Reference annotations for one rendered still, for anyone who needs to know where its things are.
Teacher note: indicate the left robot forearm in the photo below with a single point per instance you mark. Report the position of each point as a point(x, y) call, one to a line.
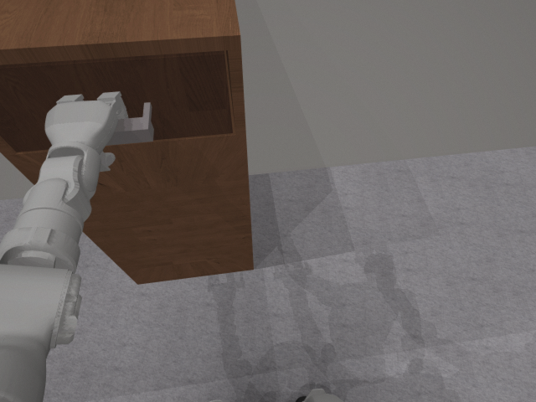
point(48, 228)

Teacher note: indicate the drawer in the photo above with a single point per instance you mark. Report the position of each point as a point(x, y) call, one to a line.
point(188, 92)

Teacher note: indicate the handle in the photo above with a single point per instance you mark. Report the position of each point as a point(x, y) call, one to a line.
point(134, 130)

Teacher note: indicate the cabinet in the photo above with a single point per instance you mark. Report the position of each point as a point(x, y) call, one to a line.
point(168, 209)

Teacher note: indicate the right robot shin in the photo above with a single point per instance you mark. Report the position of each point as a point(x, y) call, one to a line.
point(315, 391)

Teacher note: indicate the left robot upper arm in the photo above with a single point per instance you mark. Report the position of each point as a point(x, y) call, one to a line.
point(39, 308)

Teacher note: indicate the left robot hand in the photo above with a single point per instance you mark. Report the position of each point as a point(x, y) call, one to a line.
point(91, 122)

